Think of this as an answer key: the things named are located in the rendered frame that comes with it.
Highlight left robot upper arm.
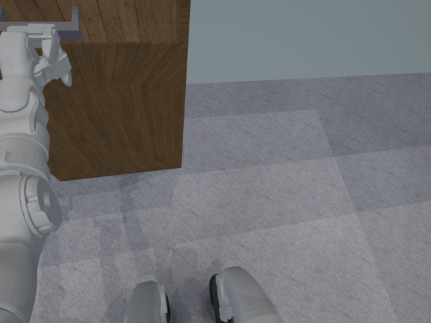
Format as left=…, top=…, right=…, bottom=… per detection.
left=0, top=174, right=62, bottom=323

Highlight robot left thigh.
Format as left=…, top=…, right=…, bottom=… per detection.
left=123, top=281, right=168, bottom=323

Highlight left robot hand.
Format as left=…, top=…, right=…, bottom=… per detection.
left=0, top=24, right=72, bottom=91

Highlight robot thigh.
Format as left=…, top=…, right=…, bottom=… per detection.
left=123, top=281, right=168, bottom=323
left=215, top=266, right=284, bottom=323

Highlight cabinet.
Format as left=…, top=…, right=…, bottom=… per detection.
left=0, top=0, right=191, bottom=182

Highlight handle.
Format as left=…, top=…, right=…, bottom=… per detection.
left=0, top=5, right=83, bottom=41

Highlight robot right thigh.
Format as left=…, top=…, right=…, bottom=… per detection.
left=215, top=266, right=284, bottom=323

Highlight drawer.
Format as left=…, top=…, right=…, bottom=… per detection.
left=0, top=0, right=177, bottom=43

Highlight robot left forearm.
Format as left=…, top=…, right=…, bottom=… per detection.
left=0, top=77, right=51, bottom=184

